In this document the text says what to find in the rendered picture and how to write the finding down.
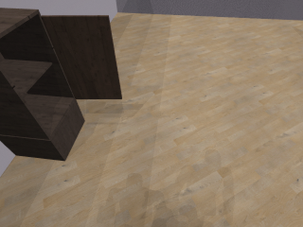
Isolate cupboard door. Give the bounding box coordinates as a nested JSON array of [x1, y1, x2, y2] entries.
[[41, 15, 122, 99]]

